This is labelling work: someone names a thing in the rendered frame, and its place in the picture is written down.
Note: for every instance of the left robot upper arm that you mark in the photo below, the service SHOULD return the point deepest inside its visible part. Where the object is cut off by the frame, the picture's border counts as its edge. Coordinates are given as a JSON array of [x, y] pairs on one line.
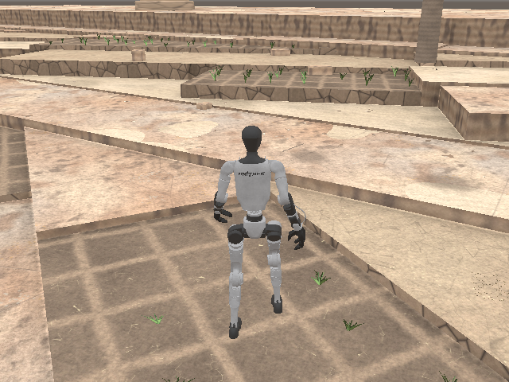
[[224, 180]]

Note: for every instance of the right robot upper arm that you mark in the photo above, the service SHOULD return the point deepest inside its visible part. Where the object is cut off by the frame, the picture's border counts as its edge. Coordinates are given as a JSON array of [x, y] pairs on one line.
[[281, 181]]

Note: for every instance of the robot right forearm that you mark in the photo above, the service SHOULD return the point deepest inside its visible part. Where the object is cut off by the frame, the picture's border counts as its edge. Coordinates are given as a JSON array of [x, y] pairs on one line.
[[292, 214]]

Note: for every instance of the left robot thigh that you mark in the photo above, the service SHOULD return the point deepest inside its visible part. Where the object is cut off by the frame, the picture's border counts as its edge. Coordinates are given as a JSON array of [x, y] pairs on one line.
[[235, 237]]

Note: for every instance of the right robot hand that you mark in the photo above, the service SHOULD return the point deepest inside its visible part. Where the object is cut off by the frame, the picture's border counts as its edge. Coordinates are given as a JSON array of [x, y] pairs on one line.
[[300, 239]]

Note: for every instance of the right robot foot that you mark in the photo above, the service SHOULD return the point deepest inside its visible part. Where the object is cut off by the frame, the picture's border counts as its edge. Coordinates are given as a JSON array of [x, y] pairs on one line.
[[277, 306]]

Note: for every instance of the robot left forearm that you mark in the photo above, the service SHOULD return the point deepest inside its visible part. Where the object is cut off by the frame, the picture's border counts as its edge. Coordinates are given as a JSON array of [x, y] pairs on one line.
[[218, 207]]

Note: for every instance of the left robot hand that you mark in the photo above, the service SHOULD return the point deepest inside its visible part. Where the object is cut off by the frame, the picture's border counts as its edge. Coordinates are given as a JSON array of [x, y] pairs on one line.
[[220, 219]]

